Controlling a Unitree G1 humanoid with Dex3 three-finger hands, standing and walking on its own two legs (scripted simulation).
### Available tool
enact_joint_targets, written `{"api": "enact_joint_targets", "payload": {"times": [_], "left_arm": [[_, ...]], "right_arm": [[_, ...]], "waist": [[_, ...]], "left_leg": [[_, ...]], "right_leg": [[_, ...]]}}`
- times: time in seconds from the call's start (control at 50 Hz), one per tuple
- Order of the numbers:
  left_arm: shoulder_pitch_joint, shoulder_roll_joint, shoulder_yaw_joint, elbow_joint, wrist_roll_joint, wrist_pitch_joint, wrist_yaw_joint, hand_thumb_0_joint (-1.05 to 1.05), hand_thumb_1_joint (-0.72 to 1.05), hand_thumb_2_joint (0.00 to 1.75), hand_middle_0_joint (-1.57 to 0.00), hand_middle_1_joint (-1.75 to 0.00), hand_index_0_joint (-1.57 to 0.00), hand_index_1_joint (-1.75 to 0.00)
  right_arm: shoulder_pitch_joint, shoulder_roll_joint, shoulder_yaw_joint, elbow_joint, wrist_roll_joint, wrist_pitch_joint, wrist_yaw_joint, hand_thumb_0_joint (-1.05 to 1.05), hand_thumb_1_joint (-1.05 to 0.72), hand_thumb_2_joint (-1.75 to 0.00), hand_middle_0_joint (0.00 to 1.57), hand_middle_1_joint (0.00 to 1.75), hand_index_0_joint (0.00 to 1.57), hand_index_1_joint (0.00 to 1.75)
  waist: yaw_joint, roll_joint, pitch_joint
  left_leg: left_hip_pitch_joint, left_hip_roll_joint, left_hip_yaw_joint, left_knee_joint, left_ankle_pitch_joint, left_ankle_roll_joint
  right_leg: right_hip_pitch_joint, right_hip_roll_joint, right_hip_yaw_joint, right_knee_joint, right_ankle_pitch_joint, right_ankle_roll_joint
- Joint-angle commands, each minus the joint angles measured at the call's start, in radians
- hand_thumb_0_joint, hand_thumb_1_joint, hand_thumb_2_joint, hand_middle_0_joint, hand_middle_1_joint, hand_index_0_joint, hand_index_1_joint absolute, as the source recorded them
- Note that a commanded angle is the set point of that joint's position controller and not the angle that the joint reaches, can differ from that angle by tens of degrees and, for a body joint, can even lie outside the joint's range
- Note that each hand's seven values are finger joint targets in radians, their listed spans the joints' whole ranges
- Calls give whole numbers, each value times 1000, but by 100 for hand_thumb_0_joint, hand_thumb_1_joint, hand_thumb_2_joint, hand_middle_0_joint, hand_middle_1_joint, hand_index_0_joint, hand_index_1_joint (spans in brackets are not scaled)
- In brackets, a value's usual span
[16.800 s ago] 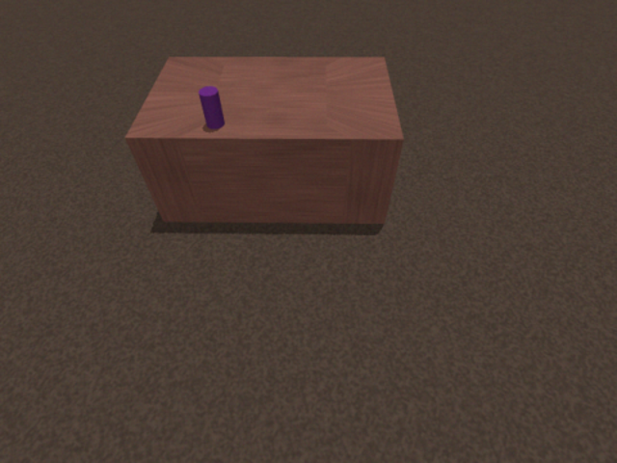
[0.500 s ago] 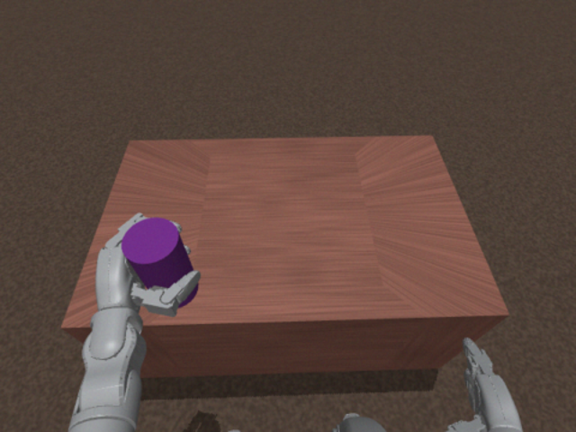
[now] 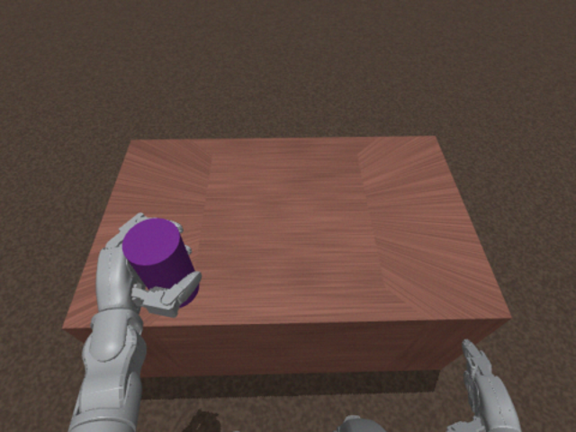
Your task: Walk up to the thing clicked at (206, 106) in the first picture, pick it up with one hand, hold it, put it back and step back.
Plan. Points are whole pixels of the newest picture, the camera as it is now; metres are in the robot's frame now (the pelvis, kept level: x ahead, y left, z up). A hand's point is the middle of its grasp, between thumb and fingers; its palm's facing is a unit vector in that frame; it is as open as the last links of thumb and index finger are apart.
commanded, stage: hold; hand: left
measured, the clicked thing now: (165, 266) +0.33 +0.17 +0.06
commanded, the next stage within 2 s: crouch in 0.98 s
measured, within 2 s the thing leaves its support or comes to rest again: neither
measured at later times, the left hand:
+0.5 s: hand (168, 271) +0.32 +0.16 +0.05, palm faces +0.11 -0.99 +0.00, open 9.3 cm
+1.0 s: hand (167, 271) +0.32 +0.16 +0.06, palm faces +0.11 -0.99 +0.00, open 9.3 cm
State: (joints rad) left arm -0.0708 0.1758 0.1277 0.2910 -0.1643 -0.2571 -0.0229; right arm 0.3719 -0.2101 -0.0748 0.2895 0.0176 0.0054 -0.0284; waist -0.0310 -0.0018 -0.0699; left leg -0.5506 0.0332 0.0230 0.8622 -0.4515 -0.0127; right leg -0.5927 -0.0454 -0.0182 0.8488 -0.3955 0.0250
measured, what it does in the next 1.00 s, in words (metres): stands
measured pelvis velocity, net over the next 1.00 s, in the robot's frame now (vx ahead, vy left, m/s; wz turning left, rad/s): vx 0.00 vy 0.00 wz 0.00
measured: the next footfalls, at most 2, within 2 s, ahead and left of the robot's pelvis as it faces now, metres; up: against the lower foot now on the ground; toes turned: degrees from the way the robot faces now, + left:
none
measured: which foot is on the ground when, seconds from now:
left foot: down 0.00-1.00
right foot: down 0.00-1.00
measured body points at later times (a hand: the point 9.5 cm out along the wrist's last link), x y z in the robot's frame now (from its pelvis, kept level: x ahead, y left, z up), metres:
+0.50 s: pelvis +0.00 +0.00 +0.00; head +0.04 +0.00 +0.45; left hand +0.31 +0.22 +0.06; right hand +0.15 -0.26 -0.06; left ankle -0.01 +0.12 -0.70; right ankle +0.02 -0.14 -0.70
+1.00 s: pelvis +0.00 +0.00 +0.00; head +0.03 +0.01 +0.45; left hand +0.31 +0.22 +0.06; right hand +0.15 -0.26 -0.05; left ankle -0.01 +0.12 -0.70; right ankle +0.02 -0.14 -0.70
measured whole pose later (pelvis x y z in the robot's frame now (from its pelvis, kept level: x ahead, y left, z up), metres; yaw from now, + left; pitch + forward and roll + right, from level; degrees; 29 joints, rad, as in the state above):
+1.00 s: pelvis +0.00 +0.00 +0.00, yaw +0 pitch +7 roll +0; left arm -0.06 0.16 0.13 0.30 -0.16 -0.27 -0.01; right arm 0.36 -0.21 -0.08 0.29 0.01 0.01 -0.02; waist -0.03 -0.01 -0.06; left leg -0.54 0.03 0.02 0.85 -0.45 -0.01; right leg -0.58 -0.05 -0.02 0.84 -0.39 0.03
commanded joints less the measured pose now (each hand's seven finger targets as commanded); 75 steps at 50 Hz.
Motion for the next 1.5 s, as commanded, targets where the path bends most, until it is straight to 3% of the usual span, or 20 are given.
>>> {"api": "enact_joint_targets", "payload": {"times": [0.0, 0.06, 0.3, 0.32, 0.36, 0.4, 0.44, 0.52, 0.62, 0.68, 0.76, 0.8, 0.84, 0.88, 0.92, 0.96, 1.08, 1.16, 1.26, 1.48], "left_arm": [[-241, 83, 19, -260, -10, -73, 0, 0, 21, 124, -129, -139, -130, -140], [-268, 142, 82, -283, -6, -82, 14, 0, 20, 125, -128, -139, -129, -140], [-242, 108, 48, -209, -14, -88, -20, 0, 21, 125, -128, -140, -130, -141], [-252, 89, 22, -221, -9, -91, -24, 0, 21, 125, -129, -141, -131, -141], [-254, 119, 50, -216, -9, -93, -16, 0, 21, 126, -130, -141, -131, -142], [-279, 119, 45, -273, -6, -105, -9, 0, 18, 124, -129, -140, -130, -141], [-229, 106, 36, -261, -10, -102, -4, 0, 19, 125, -130, -141, -131, -142], [-227, 132, 65, -269, -7, -96, 8, 0, 16, 125, -129, -141, -130, -142], [-266, 110, 42, -230, 3, -84, 2, 0, 19, 127, -130, -141, -131, -143], [-234, 106, 48, -214, -8, -80, -1, 0, 18, 125, -129, -140, -130, -141], [-255, 84, 13, -218, -3, -83, -10, 0, 20, 124, -129, -139, -130, -140], [-263, 124, 46, -247, -2, -87, -4, 0, 20, 123, -129, -139, -130, -140], [-247, 84, 16, -231, 1, -88, -1, 0, 18, 124, -129, -140, -130, -141], [-239, 128, 74, -226, -10, -91, 7, 0, 21, 125, -127, -139, -129, -140], [-252, 113, 48, -250, 1, -95, 8, 0, 19, 125, -130, -141, -131, -142], [-226, 118, 59, -246, -2, -97, 12, 0, 19, 126, -129, -141, -130, -142], [-261, 85, 11, -257, -1, -94, 0, 0, 22, 121, -129, -138, -131, -138], [-268, 99, 41, -178, -8, -104, -8, 0, 30, 128, -135, -143, -137, -143], [-356, 127, 82, -28, 3, -147, -18, 0, 29, 125, -131, -138, -132, -139], [-632, 236, 164, 243, 15, -336, -40, 0, 23, 127, -136, -144, -137, -144]], "right_arm": [[-36, -135, -71, -175, 1, -48, -9, 0, 54, -6, 5, 5, 5, 5], [-44, -131, -73, -189, 0, -39, -14, 0, 54, -6, 5, 5, 5, 5], [-30, -141, -86, -139, 1, -34, -11, 0, 54, -5, 5, 5, 5, 5], [-31, -102, -44, -130, 0, -35, -6, 0, 54, -6, 5, 5, 5, 5], [-63, -170, -104, -189, 1, -45, -16, 0, 53, -6, 5, 5, 5, 5], [-41, -115, -48, -167, -1, -41, -8, 0, 53, -6, 5, 5, 5, 5], [-42, -154, -91, -182, 3, -43, -15, 0, 52, -6, 5, 5, 5, 5], [-17, -150, -91, -152, 1, -36, -16, 0, 53, -6, 5, 5, 5, 5], [-34, -113, -50, -174, 1, -36, -13, 0, 53, -6, 5, 5, 5, 5], [-36, -157, -97, -155, 3, -36, -15, 0, 54, -6, 5, 5, 5, 5], [-23, -132, -76, -128, 2, -39, -9, 0, 53, -6, 5, 5, 5, 5], [-76, -160, -91, -205, 2, -48, -14, 0, 53, -6, 5, 5, 5, 5], [-30, -110, -53, -147, 0, -43, -8, 0, 53, -6, 5, 5, 5, 5], [-55, -161, -97, -180, 3, -47, -14, 0, 53, -6, 5, 5, 5, 5], [-18, -115, -53, -158, -1, -40, -6, 0, 53, -6, 5, 5, 5, 5], [-25, -148, -96, -161, 0, -38, -10, 0, 53, -6, 5, 5, 5, 5], [-40, -128, -75, -162, 0, -42, -11, 0, 55, -5, 5, 5, 5, 5], [-35, -107, -32, -214, -1, -51, -10, 0, 56, -5, 5, 5, 5, 5], [2, -142, -66, -189, -10, -58, -1, 0, 56, -5, 5, 5, 5, 5], [18, -153, -53, -353, -45, -85, 32, 0, 54, -5, 5, 5, 5, 5]], "waist": [[5, 6, -282], [13, -26, -288], [-1, -5, -244], [4, 9, -229], [-11, -5, -273], [9, 20, -279], [-2, -4, -286], [5, 11, -266], [-6, -17, -230], [-4, -10, -223], [-3, 5, -221], [3, 8, -281], [8, 3, -221], [11, -11, -259], [11, 16, -245], [7, 11, -252], [-7, 6, -234], [-15, -33, -222], [-43, -26, -169], [-68, 23, -422]], "left_leg": [[106, -21, -10, -129, 355, 0], [85, -32, 2, -118, 313, 14], [88, -32, 2, -130, 289, 15], [78, -36, 5, -131, 262, 16], [98, -33, 1, -129, 273, 15], [96, -33, 0, -129, 282, 12], [109, -28, -6, -134, 295, 10], [98, -31, -1, -133, 305, 9], [88, -30, -1, -139, 255, 16], [94, -26, -6, -153, 251, 10], [91, -27, -5, -144, 284, 9], [109, -28, -5, -143, 289, 9], [88, -28, -7, -149, 258, 10], [89, -27, -8, -147, 273, 9], [94, -28, -6, -147, 273, 7], [92, -28, -5, -145, 279, 6], [93, -31, 2, -142, 245, 13], [70, -29, -3, -136, 231, 17], [19, -25, -6, -116, 173, 16], [-84, -36, -17, 59, 235, 8]], "right_leg": [[176, 36, -26, -85, 319, -32], [196, 25, -11, -106, 319, -20], [163, 27, -14, -108, 291, -22], [152, 26, -13, -112, 267, -21], [164, 27, -13, -111, 278, -21], [178, 27, -14, -104, 280, -25], [173, 31, -19, -99, 285, -26], [179, 30, -17, -104, 298, -25], [156, 28, -16, -120, 257, -20], [148, 35, -23, -117, 241, -26], [148, 33, -23, -105, 269, -28], [177, 32, -20, -109, 271, -27], [159, 34, -24, -112, 243, -26], [177, 31, -22, -109, 259, -27], [175, 33, -22, -108, 256, -29], [173, 34, -22, -106, 261, -29], [151, 31, -14, -120, 246, -24], [151, 28, -19, -120, 238, -20], [51, 29, -16, -89, 185, -25], [-15, 21, 9, 58, 248, -35]]}}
